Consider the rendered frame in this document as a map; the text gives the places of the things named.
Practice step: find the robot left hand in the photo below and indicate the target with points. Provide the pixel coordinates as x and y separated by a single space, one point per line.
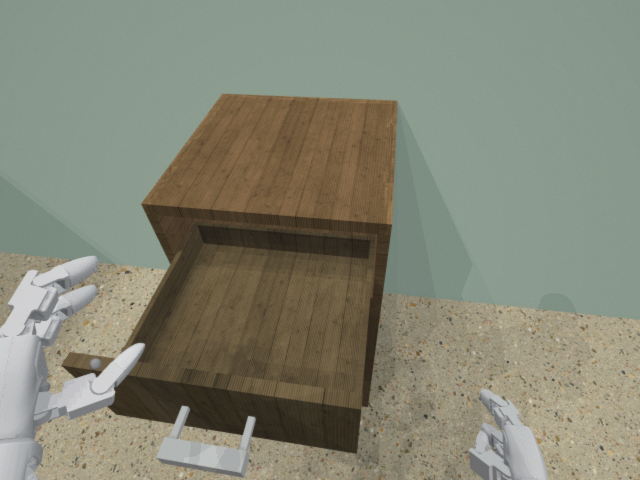
34 323

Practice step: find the robot right hand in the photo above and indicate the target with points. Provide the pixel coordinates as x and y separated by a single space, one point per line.
517 456

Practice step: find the robot left forearm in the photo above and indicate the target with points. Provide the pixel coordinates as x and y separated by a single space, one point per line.
19 458

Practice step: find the cabinet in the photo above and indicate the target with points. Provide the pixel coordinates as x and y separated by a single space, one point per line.
295 163

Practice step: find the handle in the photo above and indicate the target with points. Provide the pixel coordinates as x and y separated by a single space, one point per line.
206 457

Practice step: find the drawer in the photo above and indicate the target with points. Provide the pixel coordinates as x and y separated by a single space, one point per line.
251 321

